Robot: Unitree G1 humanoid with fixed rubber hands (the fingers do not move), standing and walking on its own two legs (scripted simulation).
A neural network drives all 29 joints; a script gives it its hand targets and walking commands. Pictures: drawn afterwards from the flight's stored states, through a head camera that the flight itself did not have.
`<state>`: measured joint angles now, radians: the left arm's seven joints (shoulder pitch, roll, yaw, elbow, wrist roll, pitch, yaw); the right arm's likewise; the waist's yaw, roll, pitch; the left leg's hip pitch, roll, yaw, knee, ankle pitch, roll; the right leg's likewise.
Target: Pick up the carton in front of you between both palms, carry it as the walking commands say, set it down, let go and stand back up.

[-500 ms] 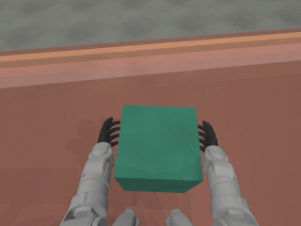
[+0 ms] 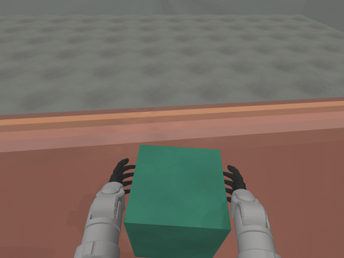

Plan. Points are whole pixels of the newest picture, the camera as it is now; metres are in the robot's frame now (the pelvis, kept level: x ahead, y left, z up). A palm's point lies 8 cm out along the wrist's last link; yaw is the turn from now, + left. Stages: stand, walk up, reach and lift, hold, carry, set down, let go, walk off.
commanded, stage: reach and lift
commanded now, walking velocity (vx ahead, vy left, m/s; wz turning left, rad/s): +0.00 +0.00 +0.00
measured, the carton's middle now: (175, 204) +0.29 +0.00 -0.05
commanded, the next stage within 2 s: hold in 0.94 s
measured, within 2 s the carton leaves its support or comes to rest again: neither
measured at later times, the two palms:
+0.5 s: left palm (116, 185) +0.29 +0.15 +0.03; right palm (239, 192) +0.29 -0.15 +0.03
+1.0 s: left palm (115, 182) +0.29 +0.15 +0.05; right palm (240, 189) +0.29 -0.15 +0.04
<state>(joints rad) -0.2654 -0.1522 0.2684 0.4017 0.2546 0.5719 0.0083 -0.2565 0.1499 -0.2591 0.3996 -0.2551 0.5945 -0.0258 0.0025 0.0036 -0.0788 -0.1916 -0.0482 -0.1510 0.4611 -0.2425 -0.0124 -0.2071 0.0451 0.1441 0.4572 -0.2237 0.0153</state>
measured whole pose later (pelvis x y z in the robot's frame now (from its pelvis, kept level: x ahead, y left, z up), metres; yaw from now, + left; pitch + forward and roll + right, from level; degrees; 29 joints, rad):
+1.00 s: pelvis +0.00 +0.00 +0.01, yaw +0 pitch -5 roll +0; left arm -0.25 -0.15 0.22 0.26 0.26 0.69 -0.01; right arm -0.24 0.15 -0.21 0.26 -0.26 0.72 -0.01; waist 0.00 0.00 -0.01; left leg -0.07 -0.04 -0.14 0.37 -0.21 -0.01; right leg -0.08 0.04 0.14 0.36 -0.19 0.01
